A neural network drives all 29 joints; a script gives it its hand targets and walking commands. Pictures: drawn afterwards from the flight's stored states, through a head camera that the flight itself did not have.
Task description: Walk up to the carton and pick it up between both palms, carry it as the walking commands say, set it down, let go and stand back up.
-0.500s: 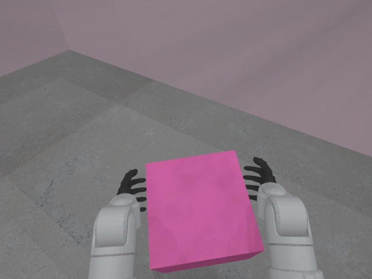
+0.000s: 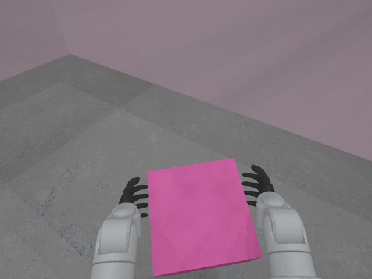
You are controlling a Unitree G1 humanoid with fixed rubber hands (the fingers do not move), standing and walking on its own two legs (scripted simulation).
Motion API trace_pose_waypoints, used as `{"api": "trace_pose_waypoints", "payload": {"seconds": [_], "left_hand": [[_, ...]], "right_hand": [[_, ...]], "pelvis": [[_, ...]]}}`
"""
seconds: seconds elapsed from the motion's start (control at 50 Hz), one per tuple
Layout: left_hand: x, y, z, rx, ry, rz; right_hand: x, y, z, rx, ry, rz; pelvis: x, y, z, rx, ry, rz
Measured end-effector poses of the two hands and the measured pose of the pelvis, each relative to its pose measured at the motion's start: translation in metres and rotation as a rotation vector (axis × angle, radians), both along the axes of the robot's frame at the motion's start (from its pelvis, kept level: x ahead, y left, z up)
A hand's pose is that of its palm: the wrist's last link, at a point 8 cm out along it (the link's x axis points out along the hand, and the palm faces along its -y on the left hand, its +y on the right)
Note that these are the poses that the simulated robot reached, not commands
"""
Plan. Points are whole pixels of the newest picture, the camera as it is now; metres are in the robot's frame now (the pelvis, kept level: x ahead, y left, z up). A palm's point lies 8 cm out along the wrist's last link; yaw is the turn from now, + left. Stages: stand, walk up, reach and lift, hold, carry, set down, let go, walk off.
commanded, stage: carry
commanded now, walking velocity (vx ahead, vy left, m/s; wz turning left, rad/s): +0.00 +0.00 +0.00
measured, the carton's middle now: (199, 218) +0.29 -0.01 -0.05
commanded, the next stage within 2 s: none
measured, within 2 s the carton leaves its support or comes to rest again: neither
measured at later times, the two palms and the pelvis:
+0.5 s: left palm (113, 210) +0.28 +0.18 +0.02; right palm (246, 199) +0.28 -0.11 +0.04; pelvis +0.01 +0.04 +0.00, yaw +0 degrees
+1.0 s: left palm (110, 213) +0.28 +0.19 +0.01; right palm (242, 205) +0.28 -0.11 +0.02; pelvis +0.01 +0.05 +0.00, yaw -1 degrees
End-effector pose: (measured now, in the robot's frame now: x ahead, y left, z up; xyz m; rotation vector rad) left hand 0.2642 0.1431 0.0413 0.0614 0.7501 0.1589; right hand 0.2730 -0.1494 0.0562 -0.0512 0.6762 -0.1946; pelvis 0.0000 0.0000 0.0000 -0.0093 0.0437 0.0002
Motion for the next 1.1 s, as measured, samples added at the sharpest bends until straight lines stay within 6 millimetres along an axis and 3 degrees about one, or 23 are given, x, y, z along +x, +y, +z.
{"api": "trace_pose_waypoints", "payload": {"seconds": [0.34, 0.66, 1.1], "left_hand": [[0.013, 0.025, -0.012, -0.018, -0.005, -0.011], [0.01, 0.046, -0.023, -0.018, 0.0, -0.018], [0.013, 0.044, -0.031, -0.013, 0.0, -0.05]], "right_hand": [[0.011, 0.023, -0.011, 0.002, -0.002, -0.002], [0.008, 0.044, -0.022, -0.002, 0.009, 0.002], [0.007, 0.041, -0.031, -0.003, 0.009, -0.002]], "pelvis": [[0.013, 0.026, -0.002, -0.011, -0.002, -0.005], [0.013, 0.047, -0.003, -0.014, -0.007, -0.011], [0.012, 0.05, -0.003, -0.01, -0.006, -0.025]]}}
